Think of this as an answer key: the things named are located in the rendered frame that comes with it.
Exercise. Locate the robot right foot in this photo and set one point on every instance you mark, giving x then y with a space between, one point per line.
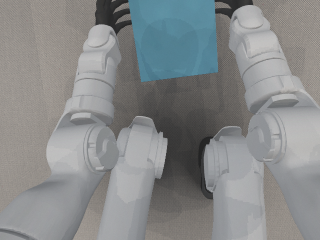
206 141

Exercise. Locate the left robot upper arm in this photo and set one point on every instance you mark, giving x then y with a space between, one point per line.
78 157

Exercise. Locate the right robot upper arm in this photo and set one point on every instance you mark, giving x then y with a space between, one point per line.
287 140

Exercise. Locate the left robot thigh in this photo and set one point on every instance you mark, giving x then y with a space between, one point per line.
130 187

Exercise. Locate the robot left hand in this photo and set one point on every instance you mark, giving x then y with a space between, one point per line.
105 14

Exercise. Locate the carton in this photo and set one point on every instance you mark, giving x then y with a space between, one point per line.
174 38

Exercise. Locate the left robot forearm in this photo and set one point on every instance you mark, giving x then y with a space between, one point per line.
94 84

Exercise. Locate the robot right hand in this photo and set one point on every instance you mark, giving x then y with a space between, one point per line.
234 4

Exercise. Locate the right robot forearm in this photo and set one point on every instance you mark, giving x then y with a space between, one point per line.
262 65

